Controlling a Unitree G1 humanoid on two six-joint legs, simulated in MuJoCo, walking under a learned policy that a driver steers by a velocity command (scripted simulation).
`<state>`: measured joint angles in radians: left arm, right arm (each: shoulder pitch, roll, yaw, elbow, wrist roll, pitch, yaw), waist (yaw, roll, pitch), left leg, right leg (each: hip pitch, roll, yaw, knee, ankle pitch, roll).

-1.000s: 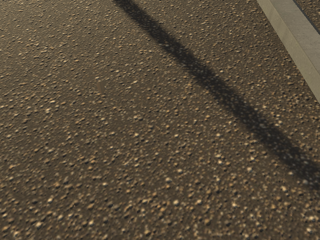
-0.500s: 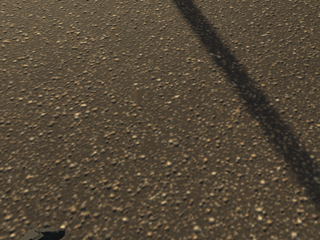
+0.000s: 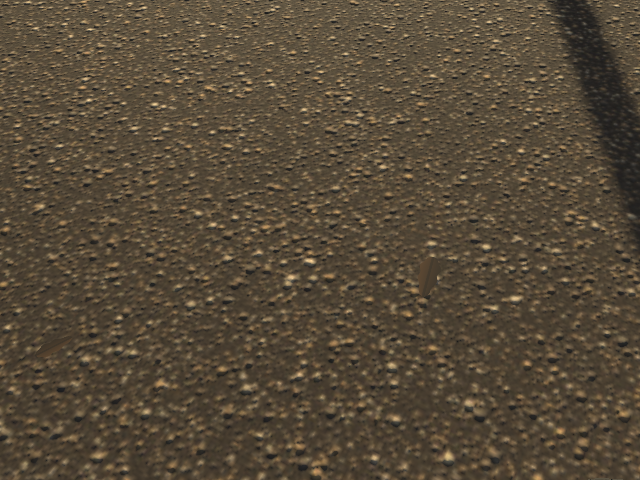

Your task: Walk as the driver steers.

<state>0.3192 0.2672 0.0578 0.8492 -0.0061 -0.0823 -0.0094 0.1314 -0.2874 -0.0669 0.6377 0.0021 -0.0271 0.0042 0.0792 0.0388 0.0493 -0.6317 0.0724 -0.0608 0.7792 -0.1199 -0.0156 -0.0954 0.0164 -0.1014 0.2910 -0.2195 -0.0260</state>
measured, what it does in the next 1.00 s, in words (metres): walks ahead, turning right: left foot, then right foot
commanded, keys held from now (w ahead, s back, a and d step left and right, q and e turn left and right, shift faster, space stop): e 0.94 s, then no key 0.06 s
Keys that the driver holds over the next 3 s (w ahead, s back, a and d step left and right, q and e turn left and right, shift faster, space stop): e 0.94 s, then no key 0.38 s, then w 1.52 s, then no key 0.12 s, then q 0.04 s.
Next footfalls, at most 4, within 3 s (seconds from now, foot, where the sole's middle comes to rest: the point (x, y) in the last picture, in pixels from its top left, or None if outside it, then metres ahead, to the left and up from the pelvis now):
0.12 left None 0.21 0.13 -0.78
0.50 right None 0.11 -0.11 -0.78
0.98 left None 0.21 0.09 -0.78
1.32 right None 0.04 -0.12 -0.78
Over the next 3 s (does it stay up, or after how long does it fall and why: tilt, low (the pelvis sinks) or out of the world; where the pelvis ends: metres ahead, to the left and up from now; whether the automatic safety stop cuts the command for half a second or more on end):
stays up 0.75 -0.39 0.00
